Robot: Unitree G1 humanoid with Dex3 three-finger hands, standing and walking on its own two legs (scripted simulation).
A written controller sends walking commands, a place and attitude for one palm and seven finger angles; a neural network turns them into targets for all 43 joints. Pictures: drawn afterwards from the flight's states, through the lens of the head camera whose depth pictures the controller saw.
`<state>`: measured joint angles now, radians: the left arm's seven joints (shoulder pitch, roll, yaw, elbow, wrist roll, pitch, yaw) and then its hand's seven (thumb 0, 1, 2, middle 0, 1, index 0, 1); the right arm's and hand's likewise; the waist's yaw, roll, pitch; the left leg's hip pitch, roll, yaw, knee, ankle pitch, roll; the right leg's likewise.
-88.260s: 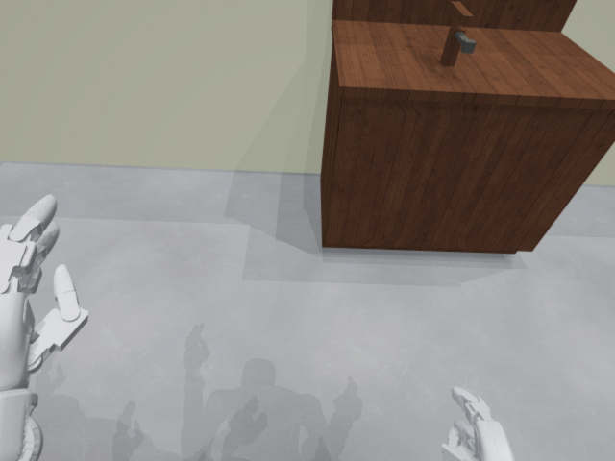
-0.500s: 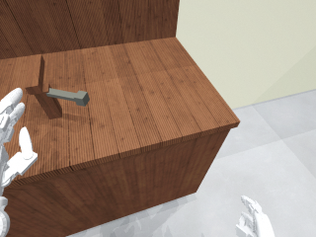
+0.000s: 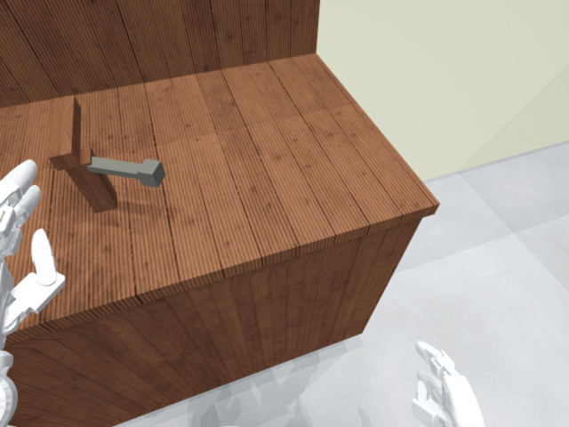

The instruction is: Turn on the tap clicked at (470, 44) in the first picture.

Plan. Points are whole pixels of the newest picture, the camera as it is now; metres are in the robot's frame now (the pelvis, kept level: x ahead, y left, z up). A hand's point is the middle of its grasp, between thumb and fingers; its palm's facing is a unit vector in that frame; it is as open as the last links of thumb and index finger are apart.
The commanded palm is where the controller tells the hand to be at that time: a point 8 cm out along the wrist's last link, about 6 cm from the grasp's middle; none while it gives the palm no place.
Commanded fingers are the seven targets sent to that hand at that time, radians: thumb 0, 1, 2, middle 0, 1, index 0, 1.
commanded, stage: come to a stop and stand still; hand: left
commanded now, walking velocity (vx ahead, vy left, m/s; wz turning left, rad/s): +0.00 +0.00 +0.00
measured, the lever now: (151, 173) +0.43 +0.22 +0.11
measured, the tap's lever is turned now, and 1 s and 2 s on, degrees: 59 59 59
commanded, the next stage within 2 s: look again from close up in 0.74 s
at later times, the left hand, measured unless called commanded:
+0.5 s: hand out of the picture +0.22 +0.32 +0.16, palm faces +0.40 -0.83 -0.39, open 7.4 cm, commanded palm +0.16 +0.35 +0.18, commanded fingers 0.00 0.90 0.90 -0.20 -0.30 -0.20 -0.30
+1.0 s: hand out of the picture +0.21 +0.31 +0.17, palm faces +0.40 -0.83 -0.39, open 7.4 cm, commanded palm +0.15 +0.35 +0.18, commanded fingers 0.00 0.90 0.90 -0.20 -0.30 -0.20 -0.30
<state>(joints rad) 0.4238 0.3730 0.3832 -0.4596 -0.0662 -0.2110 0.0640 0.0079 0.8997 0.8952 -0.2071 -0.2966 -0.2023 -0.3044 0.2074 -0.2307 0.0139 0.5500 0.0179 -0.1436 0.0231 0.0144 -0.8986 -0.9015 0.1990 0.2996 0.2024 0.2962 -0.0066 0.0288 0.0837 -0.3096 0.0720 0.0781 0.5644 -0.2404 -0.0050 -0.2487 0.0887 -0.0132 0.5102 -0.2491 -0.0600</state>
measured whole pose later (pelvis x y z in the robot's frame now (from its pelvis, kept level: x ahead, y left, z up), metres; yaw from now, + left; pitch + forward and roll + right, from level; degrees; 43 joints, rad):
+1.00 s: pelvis +0.00 +0.07 +0.01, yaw +1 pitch -2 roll -2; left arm 0.44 0.36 0.35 -0.48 -0.03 -0.19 0.11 0.01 0.89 0.89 -0.21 -0.30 -0.21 -0.31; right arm 0.20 -0.21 0.03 0.56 0.01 -0.09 -0.02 0.01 -0.90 -0.90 0.20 0.30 0.20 0.30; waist 0.01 0.01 0.07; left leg -0.23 -0.02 0.10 0.45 -0.19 0.09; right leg -0.17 0.00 0.01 0.40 -0.19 0.03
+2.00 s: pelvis +0.01 +0.06 +0.00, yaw +4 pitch +0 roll -1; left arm 0.40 0.43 0.40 -0.53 -0.07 -0.24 0.11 0.01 0.89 0.89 -0.22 -0.30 -0.21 -0.31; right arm 0.18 -0.22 0.01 0.57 0.02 -0.15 0.02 0.01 -0.90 -0.90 0.20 0.30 0.20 0.30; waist 0.03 -0.02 0.11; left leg -0.31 -0.04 0.06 0.52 -0.22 0.08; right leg -0.24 -0.02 -0.03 0.50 -0.26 0.02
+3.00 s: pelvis +0.00 +0.06 +0.00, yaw +4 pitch -2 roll -1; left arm 0.22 0.49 0.35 -0.38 0.02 -0.19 0.07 0.01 0.89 0.89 -0.22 -0.30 -0.21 -0.31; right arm 0.22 -0.22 0.05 0.54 0.00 -0.12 -0.06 0.01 -0.90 -0.90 0.20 0.30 0.20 0.30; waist 0.06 0.00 0.09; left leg -0.27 -0.05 0.07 0.48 -0.19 0.08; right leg -0.20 -0.01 -0.01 0.47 -0.23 0.01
